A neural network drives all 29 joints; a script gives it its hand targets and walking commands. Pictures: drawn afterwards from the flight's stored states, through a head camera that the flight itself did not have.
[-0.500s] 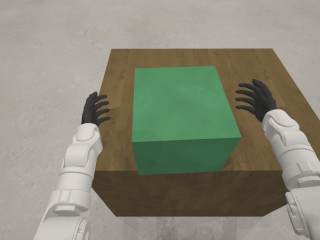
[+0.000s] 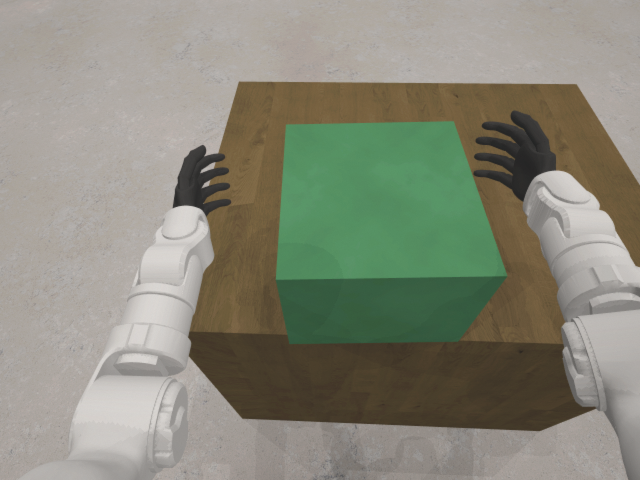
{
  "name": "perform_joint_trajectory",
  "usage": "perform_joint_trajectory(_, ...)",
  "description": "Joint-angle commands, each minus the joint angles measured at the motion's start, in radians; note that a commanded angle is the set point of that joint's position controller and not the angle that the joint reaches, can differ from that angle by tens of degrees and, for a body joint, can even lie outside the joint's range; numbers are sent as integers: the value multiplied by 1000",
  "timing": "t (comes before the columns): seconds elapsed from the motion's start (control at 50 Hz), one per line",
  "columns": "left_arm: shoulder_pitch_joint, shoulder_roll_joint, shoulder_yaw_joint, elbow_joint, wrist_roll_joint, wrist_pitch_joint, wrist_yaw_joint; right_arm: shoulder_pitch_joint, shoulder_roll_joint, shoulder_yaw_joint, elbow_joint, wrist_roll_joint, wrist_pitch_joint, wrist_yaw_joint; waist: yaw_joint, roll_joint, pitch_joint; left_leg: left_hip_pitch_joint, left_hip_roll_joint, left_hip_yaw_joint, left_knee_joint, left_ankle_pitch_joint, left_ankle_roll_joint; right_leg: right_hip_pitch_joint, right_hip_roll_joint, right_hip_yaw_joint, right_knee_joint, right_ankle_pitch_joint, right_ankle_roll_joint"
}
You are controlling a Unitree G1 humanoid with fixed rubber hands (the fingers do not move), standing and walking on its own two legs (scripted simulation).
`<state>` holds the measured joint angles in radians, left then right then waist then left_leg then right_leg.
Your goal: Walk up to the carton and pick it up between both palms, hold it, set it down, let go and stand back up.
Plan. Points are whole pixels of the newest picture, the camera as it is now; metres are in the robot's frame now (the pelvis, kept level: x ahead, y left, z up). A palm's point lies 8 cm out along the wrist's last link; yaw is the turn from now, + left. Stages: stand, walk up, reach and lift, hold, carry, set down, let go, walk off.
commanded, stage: reach and lift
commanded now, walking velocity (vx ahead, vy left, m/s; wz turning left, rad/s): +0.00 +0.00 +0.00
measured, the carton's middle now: (371, 232) +0.47 +0.00 +0.00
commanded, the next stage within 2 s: none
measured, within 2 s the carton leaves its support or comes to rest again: neither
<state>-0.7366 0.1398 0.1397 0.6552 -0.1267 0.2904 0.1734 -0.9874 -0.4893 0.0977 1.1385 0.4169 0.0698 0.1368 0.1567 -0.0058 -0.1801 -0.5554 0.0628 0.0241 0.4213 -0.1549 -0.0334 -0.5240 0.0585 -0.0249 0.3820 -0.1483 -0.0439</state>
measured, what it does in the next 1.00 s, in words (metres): stands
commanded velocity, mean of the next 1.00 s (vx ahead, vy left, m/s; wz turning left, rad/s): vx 0.00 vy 0.00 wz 0.00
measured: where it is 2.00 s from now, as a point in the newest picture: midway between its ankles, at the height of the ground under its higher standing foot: outside the picture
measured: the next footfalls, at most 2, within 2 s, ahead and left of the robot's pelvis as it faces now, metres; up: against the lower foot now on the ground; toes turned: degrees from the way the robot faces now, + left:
none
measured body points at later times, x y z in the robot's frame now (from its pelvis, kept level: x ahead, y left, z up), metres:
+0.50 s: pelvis +0.00 +0.00 -0.03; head +0.09 -0.01 +0.41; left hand +0.40 +0.24 +0.01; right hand +0.49 -0.18 +0.04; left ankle +0.01 +0.14 -0.74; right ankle +0.00 -0.09 -0.74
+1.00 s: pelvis -0.01 -0.01 -0.02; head +0.11 -0.02 +0.41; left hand +0.41 +0.20 +0.01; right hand +0.49 -0.17 +0.02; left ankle +0.01 +0.14 -0.74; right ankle +0.00 -0.09 -0.74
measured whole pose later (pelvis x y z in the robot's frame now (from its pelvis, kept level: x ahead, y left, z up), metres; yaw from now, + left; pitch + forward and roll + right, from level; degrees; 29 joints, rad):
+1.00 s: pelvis -0.01 -0.01 -0.02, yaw -1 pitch +29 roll -1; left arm -0.79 0.02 0.21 1.03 -0.07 -0.20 0.15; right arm -0.99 -0.37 0.10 1.34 0.32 -0.26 0.05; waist 0.17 -0.01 -0.29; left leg -0.89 0.08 0.03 0.58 -0.20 -0.04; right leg -0.88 0.07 -0.02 0.56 -0.19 -0.05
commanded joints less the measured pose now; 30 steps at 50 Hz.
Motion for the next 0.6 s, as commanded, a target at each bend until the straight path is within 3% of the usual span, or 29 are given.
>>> perform_joint_trajectory(0.0, -362, 111, 17, -122, 12, -111, -9, -442, -180, -28, -112, -2, -92, 2, 8, -93, -600, 185, -46, 6, 34, 311, 10, 432, -14, 46, 78, 527, 85)
perform_joint_trajectory(0.02, -371, 118, 20, -139, 12, -138, -8, -462, -186, -31, -146, -1, -118, 0, 6, -89, -627, 188, -44, 3, 40, 338, 7, 444, -15, 37, 82, 561, 87)
perform_joint_trajectory(0.06, -393, 103, 7, -62, 19, -194, -14, -459, -158, -21, -59, -14, -150, 0, -3, -87, -593, 159, -46, 7, 46, 295, 10, 403, -11, 36, 78, 503, 79)
perform_joint_trajectory(0.14, -443, 106, -35, 53, -11, -324, 1, -481, -155, 0, 22, -4, -232, 11, 7, -55, -630, 163, -28, 6, 79, 283, 4, 284, 0, 15, 88, 369, 64)
perform_joint_trajectory(0.2, -501, 116, -40, 123, -41, -402, 1, -509, -138, 14, 59, 2, -273, 10, 17, -63, -653, 127, -29, 17, 117, 261, 0, 232, 4, 7, 99, 297, 59)
perform_joint_trajectory(0.26, -505, 119, -64, 168, -70, -466, 7, -514, -149, 33, 65, 27, -321, 7, 18, -54, -719, 113, -27, 20, 160, 288, -13, 189, 5, 0, 135, 295, 59)
perform_joint_trajectory(0.3, -473, 121, -62, 235, -67, -487, 2, -496, -156, 52, 104, 33, -338, 4, 27, -56, -733, 84, -29, 22, 183, 297, -15, 176, 8, -7, 160, 314, 66)
perform_joint_trajectory(0.4, -494, 131, -52, 226, -79, -521, -11, -509, -144, 92, 124, 70, -364, -1, 33, -80, -772, 33, -39, 24, 221, 309, -14, 156, 14, -6, 203, 351, 74)
perform_joint_trajectory(0.48, -496, 109, -60, 210, -87, -522, -17, -537, -144, 73, 62, 60, -380, -7, 25, -95, -815, 25, -41, 23, 226, 308, -8, 141, 20, -12, 214, 346, 74)
perform_joint_trajectory(0.52, -481, 103, -57, 231, -82, -524, -22, -517, -129, 74, 87, 45, -380, -13, 20, -109, -797, 1, -44, 27, 231, 291, -3, 144, 17, -4, 224, 352, 77)
perform_joint_trajectory(0.58, -466, 97, -28, 202, -65, -525, -24, -533, -132, 49, 36, 18, -394, -28, 23, -128, -862, -26, -44, 30, 246, 318, -2, 180, 17, -1, 246, 433, 78)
